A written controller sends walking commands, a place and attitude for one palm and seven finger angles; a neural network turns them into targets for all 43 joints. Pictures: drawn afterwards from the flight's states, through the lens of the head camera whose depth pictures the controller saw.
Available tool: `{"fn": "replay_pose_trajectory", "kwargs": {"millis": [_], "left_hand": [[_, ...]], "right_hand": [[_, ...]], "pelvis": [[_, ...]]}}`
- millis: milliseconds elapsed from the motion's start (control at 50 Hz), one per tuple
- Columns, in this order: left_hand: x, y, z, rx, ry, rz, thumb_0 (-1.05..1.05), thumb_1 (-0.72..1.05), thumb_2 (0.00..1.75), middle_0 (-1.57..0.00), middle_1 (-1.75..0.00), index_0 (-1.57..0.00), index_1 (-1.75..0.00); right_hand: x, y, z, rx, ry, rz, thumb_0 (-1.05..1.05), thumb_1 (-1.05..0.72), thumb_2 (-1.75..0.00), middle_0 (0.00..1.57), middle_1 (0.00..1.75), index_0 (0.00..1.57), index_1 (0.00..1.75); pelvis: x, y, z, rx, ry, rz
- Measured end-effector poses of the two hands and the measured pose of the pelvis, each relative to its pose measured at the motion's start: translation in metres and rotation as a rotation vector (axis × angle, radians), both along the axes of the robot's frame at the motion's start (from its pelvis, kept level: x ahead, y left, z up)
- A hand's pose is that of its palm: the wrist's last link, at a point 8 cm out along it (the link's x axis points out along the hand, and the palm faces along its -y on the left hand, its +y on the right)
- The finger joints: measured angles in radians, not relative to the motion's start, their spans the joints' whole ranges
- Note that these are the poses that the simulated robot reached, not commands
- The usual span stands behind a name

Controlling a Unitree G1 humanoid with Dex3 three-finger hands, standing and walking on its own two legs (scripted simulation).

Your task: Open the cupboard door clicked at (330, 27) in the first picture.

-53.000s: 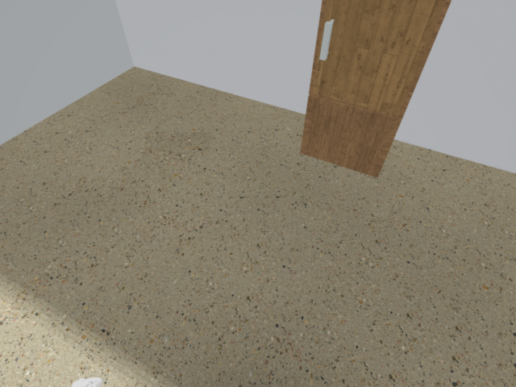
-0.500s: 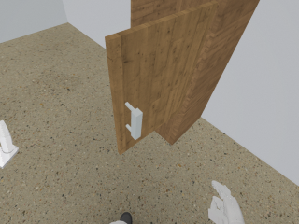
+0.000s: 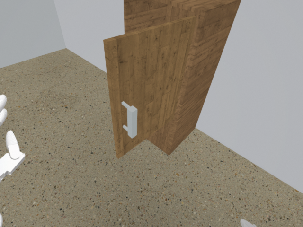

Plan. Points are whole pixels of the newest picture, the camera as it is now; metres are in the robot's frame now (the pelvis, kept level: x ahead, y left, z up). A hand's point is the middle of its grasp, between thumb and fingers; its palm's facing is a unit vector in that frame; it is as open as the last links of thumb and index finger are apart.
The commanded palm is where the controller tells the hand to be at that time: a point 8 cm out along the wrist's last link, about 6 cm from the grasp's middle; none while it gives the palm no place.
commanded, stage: stop stepping back and stand still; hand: left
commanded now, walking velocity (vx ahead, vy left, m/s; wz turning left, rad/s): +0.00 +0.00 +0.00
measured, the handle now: (128, 119) +0.52 +0.12 -0.05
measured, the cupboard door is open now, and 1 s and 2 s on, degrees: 85 85 85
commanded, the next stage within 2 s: let the arm hang, fingers relaxed in 0.32 s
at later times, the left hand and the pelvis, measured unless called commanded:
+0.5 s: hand (39, 182) +0.19 +0.27 +0.08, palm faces +0.27 -0.84 -0.47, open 7.4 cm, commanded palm none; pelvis -0.04 +0.00 +0.01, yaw +0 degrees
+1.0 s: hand out of the picture -0.13 +0.20 -0.15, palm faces +0.04 -0.97 -0.24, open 7.4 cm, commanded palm none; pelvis -0.05 +0.00 +0.02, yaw +1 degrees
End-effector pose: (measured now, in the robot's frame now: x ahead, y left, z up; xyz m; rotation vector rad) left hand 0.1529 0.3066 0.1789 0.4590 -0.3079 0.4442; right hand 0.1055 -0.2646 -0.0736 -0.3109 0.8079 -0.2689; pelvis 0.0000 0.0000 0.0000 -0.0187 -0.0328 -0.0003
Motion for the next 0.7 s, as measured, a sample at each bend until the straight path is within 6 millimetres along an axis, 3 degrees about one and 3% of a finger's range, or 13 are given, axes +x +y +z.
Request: {"fn": "replay_pose_trajectory", "kwargs": {"millis": [100,220,340,440,460,500,560,640,700], "left_hand": [[0.004,-0.012,0.013,0.050,0.023,-0.052,0.02,0.89,0.90,-0.21,-0.30,-0.21,-0.30],[-0.021,-0.031,0.028,0.137,0.105,-0.103,0.02,0.89,0.90,-0.21,-0.30,-0.21,-0.30],[-0.026,-0.009,0.011,0.059,0.108,0.017,0.01,0.88,0.90,-0.21,-0.30,-0.22,-0.30],[-0.014,-0.004,-0.009,-0.001,0.151,0.025,0.01,0.89,0.90,-0.21,-0.30,-0.21,-0.30],[-0.007,-0.003,-0.025,-0.009,0.221,0.001,0.01,0.89,0.90,-0.20,-0.30,-0.21,-0.30],[0.002,-0.003,-0.077,-0.067,0.440,-0.030,0.01,0.89,0.90,-0.20,-0.30,-0.20,-0.30],[-0.011,-0.012,-0.167,-0.191,0.816,-0.045,0.01,0.90,0.90,-0.20,-0.30,-0.20,-0.30],[-0.070,-0.043,-0.261,-0.361,1.216,-0.049,0.01,0.90,0.90,-0.20,-0.30,-0.20,-0.30],[-0.126,-0.069,-0.301,-0.478,1.432,-0.039,0.01,0.90,0.90,-0.20,-0.30,-0.20,-0.30]], "right_hand": [[0.002,0.028,0.008,0.090,-0.093,0.040,0.02,-0.91,-0.90,0.20,0.30,0.20,0.30],[0.004,0.044,0.005,0.179,-0.102,0.073,0.01,-0.90,-0.90,0.21,0.30,0.21,0.30],[0.006,0.033,-0.007,0.135,-0.041,0.072,0.01,-0.90,-0.90,0.21,0.30,0.21,0.30],[0.011,0.025,0.002,0.107,-0.062,0.089,0.01,-0.90,-0.90,0.21,0.30,0.20,0.30],[0.013,0.022,0.000,0.111,-0.055,0.106,0.01,-0.90,-0.90,0.21,0.30,0.20,0.30],[0.013,0.015,-0.009,0.111,-0.013,0.123,0.01,-0.90,-0.90,0.21,0.30,0.20,0.30],[0.003,0.005,-0.017,0.103,0.051,0.108,0.01,-0.90,-0.90,0.21,0.30,0.20,0.30],[-0.028,-0.005,-0.020,0.079,0.159,0.065,0.01,-0.90,-0.90,0.21,0.30,0.20,0.30],[-0.061,-0.011,-0.022,0.057,0.278,0.031,0.01,-0.91,-0.90,0.20,0.30,0.20,0.30]], "pelvis": [[-0.021,-0.005,0.006,0.021,0.009,-0.024],[-0.028,-0.010,0.012,0.013,0.033,-0.020],[-0.020,-0.004,0.009,-0.003,0.027,-0.008],[-0.028,-0.001,0.012,0.010,0.018,-0.014],[-0.031,0.000,0.011,0.009,0.025,-0.008],[-0.038,0.003,0.008,0.009,0.036,-0.001],[-0.046,0.005,0.005,0.008,0.033,0.007],[-0.051,0.003,0.006,0.009,0.016,0.008],[-0.053,0.002,0.009,0.006,0.006,0.009]]}}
